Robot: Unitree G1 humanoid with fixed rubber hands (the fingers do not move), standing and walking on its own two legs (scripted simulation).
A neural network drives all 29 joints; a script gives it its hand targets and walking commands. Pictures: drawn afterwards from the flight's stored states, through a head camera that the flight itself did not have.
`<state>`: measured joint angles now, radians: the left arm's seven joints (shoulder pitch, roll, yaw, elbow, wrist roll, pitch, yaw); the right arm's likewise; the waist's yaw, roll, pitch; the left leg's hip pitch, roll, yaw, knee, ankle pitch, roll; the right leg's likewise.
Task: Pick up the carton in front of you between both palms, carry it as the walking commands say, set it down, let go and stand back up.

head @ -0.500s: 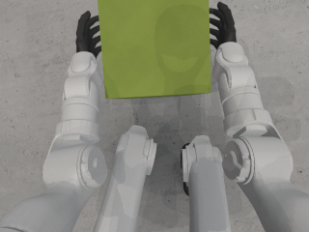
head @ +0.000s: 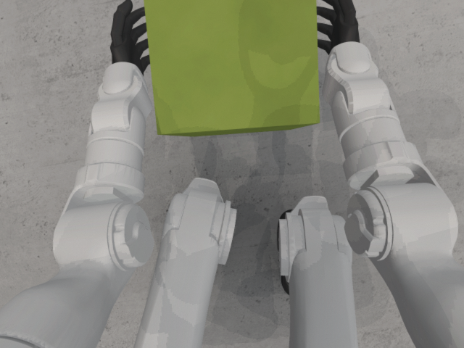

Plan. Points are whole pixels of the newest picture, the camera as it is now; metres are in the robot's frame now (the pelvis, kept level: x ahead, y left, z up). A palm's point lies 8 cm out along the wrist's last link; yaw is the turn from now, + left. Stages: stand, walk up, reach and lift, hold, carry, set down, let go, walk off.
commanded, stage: set down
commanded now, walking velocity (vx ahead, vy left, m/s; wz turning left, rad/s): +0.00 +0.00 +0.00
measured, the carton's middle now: (235, 71) +0.50 +0.07 -0.23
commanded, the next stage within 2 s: none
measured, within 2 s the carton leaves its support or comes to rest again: rests again in 0.40 s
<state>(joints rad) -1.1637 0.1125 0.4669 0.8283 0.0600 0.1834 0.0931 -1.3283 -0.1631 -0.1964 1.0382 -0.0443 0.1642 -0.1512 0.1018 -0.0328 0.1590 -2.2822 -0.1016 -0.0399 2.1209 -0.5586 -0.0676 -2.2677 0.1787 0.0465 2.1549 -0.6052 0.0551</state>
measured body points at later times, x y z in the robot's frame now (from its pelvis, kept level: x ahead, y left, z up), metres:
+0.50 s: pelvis +0.00 -0.01 -0.01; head +0.35 +0.01 +0.27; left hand +0.48 +0.21 -0.19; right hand +0.54 -0.08 -0.19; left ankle +0.11 +0.12 -0.35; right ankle +0.10 -0.11 -0.35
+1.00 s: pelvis -0.01 +0.00 -0.02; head +0.35 +0.01 +0.25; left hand +0.46 +0.26 -0.21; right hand +0.54 -0.12 -0.21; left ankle +0.11 +0.12 -0.35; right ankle +0.10 -0.11 -0.35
